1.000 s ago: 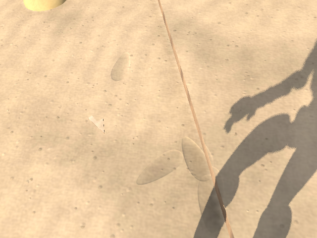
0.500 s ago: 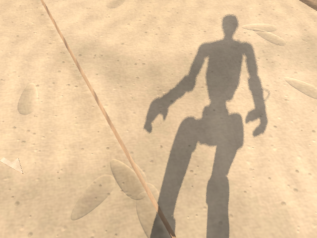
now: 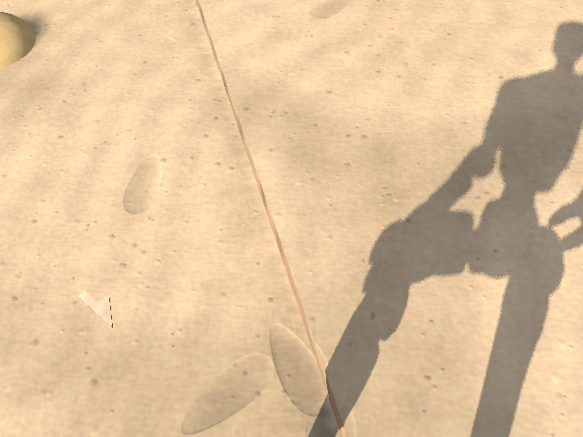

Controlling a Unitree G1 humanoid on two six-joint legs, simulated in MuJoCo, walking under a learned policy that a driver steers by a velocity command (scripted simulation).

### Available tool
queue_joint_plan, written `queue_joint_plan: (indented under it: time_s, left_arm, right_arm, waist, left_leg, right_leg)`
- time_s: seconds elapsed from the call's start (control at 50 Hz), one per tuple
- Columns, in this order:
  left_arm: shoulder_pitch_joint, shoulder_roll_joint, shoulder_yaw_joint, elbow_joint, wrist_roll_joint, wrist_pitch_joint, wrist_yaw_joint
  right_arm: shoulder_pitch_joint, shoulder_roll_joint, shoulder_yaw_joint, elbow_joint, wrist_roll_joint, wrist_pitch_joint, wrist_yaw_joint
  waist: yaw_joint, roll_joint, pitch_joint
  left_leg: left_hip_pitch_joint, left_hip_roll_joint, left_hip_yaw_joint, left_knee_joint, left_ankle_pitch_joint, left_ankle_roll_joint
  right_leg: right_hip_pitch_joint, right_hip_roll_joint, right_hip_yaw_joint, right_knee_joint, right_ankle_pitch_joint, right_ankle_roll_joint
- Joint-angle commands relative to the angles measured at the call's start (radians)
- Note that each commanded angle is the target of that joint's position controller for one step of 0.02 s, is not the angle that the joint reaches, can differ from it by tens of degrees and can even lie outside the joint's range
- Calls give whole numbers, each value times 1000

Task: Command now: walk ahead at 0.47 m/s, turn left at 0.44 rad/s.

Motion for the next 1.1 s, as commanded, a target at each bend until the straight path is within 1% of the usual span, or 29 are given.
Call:
queue_joint_plan:
  time_s: [0.02,0.12,0.16,0.18,0.2,0.22,0.24,0.26,0.3,0.34,0.42,0.52,0.58,0.62,0.64,0.66,0.68,0.7,0.74,0.78,0.8,0.9,0.98,1.0,1.02,1.04,1.06,1.08,1.1]
  left_arm:
    - [-25,164,42,-42,-12,-13,12]
    - [-16,224,59,-11,-36,18,19]
    - [-40,255,65,-15,-43,31,24]
    - [-52,249,61,-24,-51,22,27]
    - [43,108,21,-49,8,7,14]
    - [76,90,-7,-87,-14,-27,1]
    - [-80,170,18,-107,-54,-50,-7]
    - [-162,160,11,-147,-69,-61,-5]
    - [-163,148,11,-146,-27,-58,9]
    - [-114,131,10,-147,-16,-34,2]
    - [-252,83,-16,-234,-7,-35,1]
    - [-384,48,-51,-303,25,-47,-22]
    - [-518,27,-58,-341,2,-47,-23]
    - [-300,86,-16,-290,-17,-42,-12]
    - [-310,128,-1,-280,-13,-49,-8]
    - [-238,143,22,-254,6,-55,-8]
    - [-21,161,46,-203,19,-45,-4]
    - [56,153,46,-162,5,-41,-6]
    - [-62,113,43,-159,-16,-37,-9]
    - [-186,67,30,-147,-22,-47,-6]
    - [-222,71,28,-135,-32,-44,-5]
    - [-247,147,54,-98,-43,-27,-4]
    - [-195,75,37,-62,-31,0,-4]
    - [-191,22,26,-61,-27,6,-7]
    - [-139,-63,5,-66,-30,2,-2]
    - [31,-68,6,-42,-42,-16,-7]
    - [24,-22,6,-108,-93,-32,1]
    - [-152,24,12,-127,-91,-25,18]
    - [-225,39,15,-122,-68,-3,27]
  right_arm:
    - [-154,-9,10,-119,1,-14,21]
    - [-168,-54,-10,-169,-1,-13,46]
    - [43,-133,-51,-133,2,-5,37]
    - [184,-184,-79,-105,2,2,18]
    - [226,-264,-89,-89,11,11,-4]
    - [239,-278,-79,-120,2,-7,0]
    - [253,-202,-64,-109,-12,-14,1]
    - [200,-180,-56,-98,-7,-22,0]
    - [60,-135,-38,-129,-11,-33,-4]
    - [23,-118,-30,-130,-21,-29,-10]
    - [181,-94,-23,-71,-3,-30,-38]
    - [127,-123,-29,-84,-1,6,-73]
    - [215,-117,-27,-52,16,20,-71]
    - [192,-122,-18,-67,-7,0,-42]
    - [152,-116,-30,-77,29,7,-53]
    - [201,-69,-16,-67,40,16,-48]
    - [148,-54,0,-74,26,18,-45]
    - [97,-42,1,-119,1,14,-39]
    - [-15,-81,-9,-161,5,23,-29]
    - [26,-62,-5,-152,-10,39,-17]
    - [78,-45,-8,-134,9,46,-10]
    - [99,-11,-1,-76,0,30,13]
    - [259,-31,-34,10,-4,17,-4]
    - [362,-47,-41,41,-29,2,-3]
    - [355,-95,-33,21,-55,-18,-4]
    - [359,-114,-24,0,-35,-26,4]
    - [366,-243,-70,55,-18,-26,18]
    - [265,-158,-44,37,-24,-29,9]
    - [181,-42,-2,42,-45,-34,1]
  waist:
    - [14,-110,126]
    - [-30,-159,48]
    - [-155,-188,-87]
    - [-238,-144,-156]
    - [-147,151,-252]
    - [-140,196,-485]
    - [-211,44,-413]
    - [-180,1,-237]
    - [-78,-71,-100]
    - [-28,-6,-67]
    - [-63,-45,-37]
    - [-64,-19,-42]
    - [-136,17,-20]
    - [-25,100,-121]
    - [-30,52,-156]
    - [-17,-113,-274]
    - [104,-229,-458]
    - [111,-370,-467]
    - [59,-141,-144]
    - [-53,-107,-11]
    - [-106,-100,36]
    - [-135,-149,-40]
    - [-207,-38,-70]
    - [-253,82,-67]
    - [-194,202,-35]
    - [-104,247,-91]
    - [-69,313,-135]
    - [-89,98,-7]
    - [-84,6,54]
  left_leg:
    - [-2,16,57,-136,77,25]
    - [143,-70,183,-225,-107,113]
    - [430,-137,201,-253,-153,166]
    - [709,-133,131,-335,-62,205]
    - [1066,86,-211,-255,83,295]
    - [1245,292,-760,-468,-222,515]
    - [1178,255,-697,-564,-319,439]
    - [1026,222,-562,-580,-323,387]
    - [709,145,-420,-610,-154,351]
    - [568,117,-375,-632,-87,362]
    - [720,100,-383,-610,14,356]
    - [581,83,-316,-583,121,301]
    - [510,46,-298,-598,92,258]
    - [398,30,-298,-452,467,237]
    - [492,1,-296,-357,487,163]
    - [279,-52,-228,-132,498,85]
    - [152,-127,-177,172,360,32]
    - [33,-140,-180,350,-378,24]
    - [-26,-78,-161,425,-444,59]
    - [103,8,-134,306,-431,96]
    - [165,10,-99,250,-422,102]
    - [541,-9,38,-182,-31,79]
    - [781,-25,146,-403,0,80]
    - [857,56,23,-422,-61,107]
    - [816,180,-183,-308,60,107]
    - [796,287,-292,-270,355,155]
    - [815,456,-642,-541,-201,269]
    - [727,426,-622,-630,-482,268]
    - [635,343,-515,-632,-562,217]
  right_leg:
    - [-88,-272,31,-119,389,-113]
    - [79,-295,-38,72,1008,-78]
    - [45,-279,-52,374,1215,-56]
    - [-132,-233,-64,606,1054,-19]
    - [-503,-94,-41,979,-13,27]
    - [-732,63,190,1301,-347,57]
    - [-830,7,283,1352,-237,38]
    - [-888,-36,249,1279,-152,18]
    - [-771,-97,244,1175,-52,23]
    - [-763,-111,233,1277,-59,37]
    - [-1010,-98,218,1250,-67,53]
    - [-937,-103,195,900,106,65]
    - [-747,-21,120,593,154,74]
    - [-398,58,34,628,16,8]
    - [-353,29,173,462,251,9]
    - [-34,-83,309,438,213,-69]
    - [196,-240,619,326,-89,-167]
    - [222,-375,834,212,-143,-211]
    - [-128,-359,752,192,-238,-189]
    - [-401,-316,585,163,-151,-123]
    - [-526,-315,546,152,-205,-134]
    - [-648,-215,221,228,-78,-88]
    - [-664,-141,171,589,-210,-32]
    - [-780,-69,144,997,-308,8]
    - [-962,-6,254,1385,-370,6]
    - [-1053,11,318,1589,-328,-4]
    - [-1202,-9,301,1588,-181,-4]
    - [-1280,-64,329,1503,-36,4]
    - [-1254,-68,331,1502,57,-3]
